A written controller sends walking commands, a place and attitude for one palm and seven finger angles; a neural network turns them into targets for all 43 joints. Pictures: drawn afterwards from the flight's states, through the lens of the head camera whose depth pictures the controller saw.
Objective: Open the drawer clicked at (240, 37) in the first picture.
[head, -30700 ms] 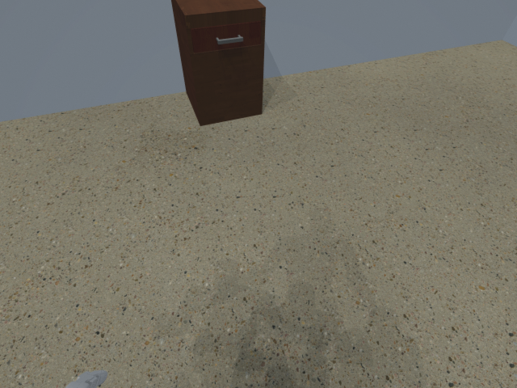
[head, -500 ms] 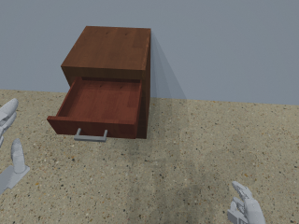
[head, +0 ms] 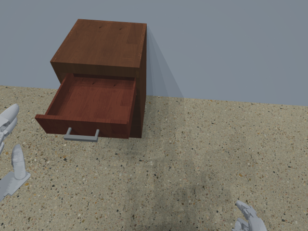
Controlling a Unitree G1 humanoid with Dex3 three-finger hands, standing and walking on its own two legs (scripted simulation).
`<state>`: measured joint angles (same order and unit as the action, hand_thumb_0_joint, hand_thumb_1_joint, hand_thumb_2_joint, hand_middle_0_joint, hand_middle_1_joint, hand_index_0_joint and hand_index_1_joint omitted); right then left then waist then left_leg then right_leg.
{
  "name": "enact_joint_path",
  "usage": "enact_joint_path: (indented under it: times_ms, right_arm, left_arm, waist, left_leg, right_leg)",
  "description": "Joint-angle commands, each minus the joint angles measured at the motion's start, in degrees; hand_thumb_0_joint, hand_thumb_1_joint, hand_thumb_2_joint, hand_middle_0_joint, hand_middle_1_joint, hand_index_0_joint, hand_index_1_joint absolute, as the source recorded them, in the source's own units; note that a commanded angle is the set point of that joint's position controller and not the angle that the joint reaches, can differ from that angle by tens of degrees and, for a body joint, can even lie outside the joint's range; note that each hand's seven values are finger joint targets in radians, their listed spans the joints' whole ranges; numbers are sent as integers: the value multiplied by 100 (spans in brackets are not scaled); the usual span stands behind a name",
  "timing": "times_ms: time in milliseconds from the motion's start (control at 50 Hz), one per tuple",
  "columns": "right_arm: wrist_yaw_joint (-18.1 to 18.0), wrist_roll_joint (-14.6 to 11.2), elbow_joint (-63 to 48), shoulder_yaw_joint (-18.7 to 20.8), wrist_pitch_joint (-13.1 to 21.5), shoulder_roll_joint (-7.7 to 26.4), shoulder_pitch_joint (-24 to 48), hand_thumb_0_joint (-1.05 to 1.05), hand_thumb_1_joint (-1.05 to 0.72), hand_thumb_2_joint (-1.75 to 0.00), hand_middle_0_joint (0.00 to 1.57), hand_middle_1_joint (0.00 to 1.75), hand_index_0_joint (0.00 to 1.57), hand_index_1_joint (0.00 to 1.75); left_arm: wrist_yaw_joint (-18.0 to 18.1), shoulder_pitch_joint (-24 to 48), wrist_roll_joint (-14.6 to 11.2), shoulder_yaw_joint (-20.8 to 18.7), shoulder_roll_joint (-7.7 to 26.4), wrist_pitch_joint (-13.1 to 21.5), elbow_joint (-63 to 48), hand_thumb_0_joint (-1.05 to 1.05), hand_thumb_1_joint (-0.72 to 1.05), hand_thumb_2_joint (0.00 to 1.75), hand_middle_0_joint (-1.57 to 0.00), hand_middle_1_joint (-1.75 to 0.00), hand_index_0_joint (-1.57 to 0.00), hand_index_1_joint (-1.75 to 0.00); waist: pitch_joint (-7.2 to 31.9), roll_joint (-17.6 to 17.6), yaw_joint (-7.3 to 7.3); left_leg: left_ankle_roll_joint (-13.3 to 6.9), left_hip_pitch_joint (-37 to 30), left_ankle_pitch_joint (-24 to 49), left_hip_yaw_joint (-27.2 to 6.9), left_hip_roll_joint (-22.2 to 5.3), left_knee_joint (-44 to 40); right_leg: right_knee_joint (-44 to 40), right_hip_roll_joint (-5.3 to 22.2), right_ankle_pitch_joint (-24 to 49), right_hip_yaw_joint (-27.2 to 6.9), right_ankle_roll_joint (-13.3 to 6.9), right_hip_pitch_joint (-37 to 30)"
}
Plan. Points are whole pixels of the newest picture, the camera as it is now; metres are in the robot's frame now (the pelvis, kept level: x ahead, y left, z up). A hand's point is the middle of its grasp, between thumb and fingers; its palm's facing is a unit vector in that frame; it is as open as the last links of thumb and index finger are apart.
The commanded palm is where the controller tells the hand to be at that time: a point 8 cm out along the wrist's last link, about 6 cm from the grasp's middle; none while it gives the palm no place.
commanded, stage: stop stepping back and stand still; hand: left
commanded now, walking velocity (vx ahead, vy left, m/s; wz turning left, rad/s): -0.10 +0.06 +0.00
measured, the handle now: (82, 134) +0.52 +0.31 -0.24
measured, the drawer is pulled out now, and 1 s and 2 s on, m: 0.29 0.29 0.29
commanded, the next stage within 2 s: let the arm hang, fingers relaxed in 1.74 s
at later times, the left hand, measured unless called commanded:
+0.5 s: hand (0, 162) +0.22 +0.28 +0.15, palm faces +0.35 -0.82 -0.44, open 7.4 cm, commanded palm +0.16 +0.32 +0.17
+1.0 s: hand out of the picture +0.21 +0.29 +0.14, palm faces +0.31 -0.83 -0.46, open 7.4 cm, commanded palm +0.14 +0.33 +0.17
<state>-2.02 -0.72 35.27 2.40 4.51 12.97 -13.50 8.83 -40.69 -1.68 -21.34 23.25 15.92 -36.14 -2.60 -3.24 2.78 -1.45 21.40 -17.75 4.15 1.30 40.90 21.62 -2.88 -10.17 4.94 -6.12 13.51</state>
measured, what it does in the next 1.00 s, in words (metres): steps on the spot: left foot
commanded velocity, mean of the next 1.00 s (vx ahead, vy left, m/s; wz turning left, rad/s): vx -0.01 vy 0.00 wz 0.00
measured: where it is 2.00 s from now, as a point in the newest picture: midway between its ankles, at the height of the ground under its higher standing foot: outside the picture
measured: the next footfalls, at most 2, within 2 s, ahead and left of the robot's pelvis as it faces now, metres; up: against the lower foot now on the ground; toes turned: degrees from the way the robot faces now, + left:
left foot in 0.10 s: +0.05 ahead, +0.12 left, +0.00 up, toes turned +3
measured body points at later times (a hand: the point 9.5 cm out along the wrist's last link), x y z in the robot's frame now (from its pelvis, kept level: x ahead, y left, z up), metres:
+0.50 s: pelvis +0.03 +0.04 +0.00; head +0.07 +0.05 +0.44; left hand +0.20 +0.32 +0.17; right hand +0.22 -0.16 -0.09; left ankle +0.01 +0.11 -0.75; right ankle +0.02 -0.04 -0.74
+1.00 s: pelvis +0.01 +0.05 +0.00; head +0.06 +0.06 +0.45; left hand +0.18 +0.33 +0.17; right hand +0.18 -0.18 -0.09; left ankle +0.01 +0.12 -0.75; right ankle +0.02 -0.04 -0.74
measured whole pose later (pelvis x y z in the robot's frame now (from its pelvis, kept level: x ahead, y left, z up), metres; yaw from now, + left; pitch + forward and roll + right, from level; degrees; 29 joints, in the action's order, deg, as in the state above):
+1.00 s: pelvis +0.01 +0.05 +0.00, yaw +0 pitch +1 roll -1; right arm -2.8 -1.0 33.8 -0.4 3.7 11.6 -10.7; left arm 9.2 -39.8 -3.9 -20.1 22.1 11.2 -34.6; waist -3.8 -0.4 1.1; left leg -4.2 12.2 -12.7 3.6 2.8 23.5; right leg 22.1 -1.4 -11.6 4.8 -2.0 11.7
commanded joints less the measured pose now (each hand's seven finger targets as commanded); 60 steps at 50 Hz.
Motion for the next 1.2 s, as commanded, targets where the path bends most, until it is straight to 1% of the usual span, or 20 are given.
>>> enact_joint_path:
  times_ms: [0,20,40,60,80,100,120,180,260,340,380,440,500,700,780,860,960,980,1060,1180]
  right_arm:
    - [-15,-106,-1053,70,324,376,698,0,-90,-90,20,30,20,30]
    - [-12,-125,-1062,85,322,428,637,0,-90,-90,20,30,20,30]
    - [-12,-128,-1102,110,327,503,640,0,-90,-90,20,30,20,30]
    - [-18,-119,-1136,152,327,606,665,0,-90,-90,20,30,20,30]
    - [-30,-157,-1120,156,325,594,695,0,-90,-90,20,30,20,30]
    - [-19,-152,-1145,184,316,711,733,0,-90,-90,20,30,20,30]
    - [-25,-166,-1078,156,301,606,706,0,-90,-90,20,30,20,30]
    - [-42,-115,-1101,107,307,578,710,0,-90,-90,20,30,20,30]
    - [-25,-101,-1080,59,325,564,664,0,-90,-90,20,30,20,30]
    - [-64,-81,-1021,-20,254,523,683,0,-90,-90,20,30,20,30]
    - [-90,-59,-1028,-29,235,544,731,0,-90,-90,20,30,20,30]
    - [-101,-51,-1016,-87,182,487,738,0,-90,-90,20,30,20,30]
    - [-111,-26,-1045,-89,173,515,755,0,-90,-90,20,30,20,30]
    - [-98,-26,-1108,-40,137,517,749,0,-90,-90,20,30,20,30]
    - [-111,-38,-1089,0,139,538,775,0,-90,-90,20,30,20,30]
    - [-130,-59,-1061,13,161,597,756,0,-90,-90,20,30,20,30]
    - [-165,-34,-1047,-3,233,614,782,0,-90,-90,20,30,20,30]
    - [-184,-17,-1049,1,247,617,821,0,-90,-90,20,30,20,30]
    - [-195,-5,-1019,-25,269,591,797,0,-90,-90,20,30,20,30]
    - [-203,4,-984,-15,249,588,798,0,-90,-90,20,30,20,30]
  left_arm:
    - [226,-377,-81,-799,820,296,-847,0,90,90,-20,-30,-20,-30]
    - [219,-375,-96,-767,803,292,-803,0,90,90,-20,-30,-20,-30]
    - [206,-353,-107,-742,788,291,-852,0,90,90,-20,-30,-20,-30]
    - [196,-298,-117,-728,782,292,-949,0,90,90,-20,-30,-20,-30]
    - [183,-355,-138,-680,724,240,-883,0,90,90,-20,-30,-20,-30]
    - [167,-148,-129,-685,793,235,-1151,0,90,90,-20,-30,-20,-30]
    - [170,-279,-122,-840,912,180,-897,0,90,90,-20,-30,-20,-30]
    - [158,-130,-159,-811,926,110,-1309,0,90,90,-20,-30,-20,-30]
    - [182,-137,-186,-607,744,44,-1356,0,90,90,-20,-30,-20,-30]
    - [208,40,-187,-551,678,-99,-1026,0,90,90,-20,-30,-20,-30]
    - [199,157,-185,-520,671,-152,-1021,0,90,90,-20,-30,-20,-30]
    - [187,244,-179,-419,587,-206,-840,0,90,90,-20,-30,-20,-30]
    - [169,353,-170,-384,627,-198,-1112,0,90,90,-20,-30,-20,-30]
    - [157,-113,-216,-591,757,-137,-1350,0,90,90,-20,-30,-20,-30]
    - [158,-242,-238,-665,754,-127,-1163,0,90,90,-20,-30,-20,-30]
    - [161,-190,-229,-566,635,-105,-975,0,90,90,-20,-30,-20,-30]
    - [178,-1,-201,-473,627,-73,-1035,0,90,90,-20,-30,-20,-30]
    - [183,82,-195,-530,726,-71,-1152,0,90,90,-20,-30,-20,-30]
    - [207,160,-170,-445,637,-99,-984,0,90,90,-20,-30,-20,-30]
    - [224,250,-167,-424,623,-162,-842,0,90,90,-20,-30,-20,-30]
  waist:
    - [674,123,-227]
    - [665,192,-200]
    - [631,462,-203]
    - [618,699,-226]
    - [625,841,-239]
    - [700,842,-270]
    - [752,847,-223]
    - [719,889,-179]
    - [911,707,-171]
    - [768,361,-156]
    - [709,581,-156]
    - [696,466,-166]
    - [798,688,-168]
    - [868,958,-217]
    - [789,858,-230]
    - [697,632,-207]
    - [629,715,-220]
    - [676,766,-225]
    - [579,625,-227]
    - [629,485,-205]
  left_leg:
    - [-133,-603,232,-61,-86,-1612]
    - [-177,-824,431,-201,-196,-1902]
    - [-267,-941,626,-501,-460,-2151]
    - [-388,-942,1084,-944,-832,-2255]
    - [-431,-1048,1752,-1176,-1076,-2054]
    - [-403,-1057,2206,-1147,-1136,-1850]
    - [-334,-843,2043,-1026,-1033,-1780]
    - [-172,-690,1903,-947,-845,-1815]
    - [-115,-921,1996,-896,-752,-1684]
    - [-81,-967,1933,-946,-766,-1840]
    - [-36,-1080,2029,-902,-747,-1909]
    - [-26,-1052,2038,-926,-778,-2022]
    - [49,-1133,2309,-916,-760,-2016]
    - [289,-1135,2884,-960,-797,-2086]
    - [285,-1078,2662,-961,-837,-2201]
    - [177,-730,1765,-991,-787,-2282]
    - [91,-640,1092,-1029,-739,-2411]
    - [91,-700,1061,-993,-724,-2385]
    - [12,-655,673,-1006,-679,-2387]
    - [0,-792,794,-921,-586,-2206]
  right_leg:
    - [-761,1689,-7,-1434,323,-749]
    - [-543,1532,207,-1247,431,-761]
    - [-257,1283,358,-1112,557,-734]
    - [45,989,612,-903,704,-764]
    - [256,820,851,-750,794,-659]
    - [316,767,1061,-776,885,-752]
    - [257,781,1078,-782,852,-906]
    - [259,750,1241,-774,575,-1051]
    - [181,800,1548,-900,512,-1087]
    - [55,708,1415,-838,513,-961]
    - [49,683,1401,-807,488,-851]
    - [13,634,1305,-713,523,-916]
    - [75,625,1448,-657,493,-985]
    - [297,503,1080,-387,486,-943]
    - [257,464,768,-342,515,-850]
    - [109,528,751,-472,531,-1007]
    - [-8,553,521,-572,544,-944]
    - [-36,574,531,-603,534,-921]
    - [-209,613,347,-735,529,-827]
    - [-433,684,409,-879,481,-765]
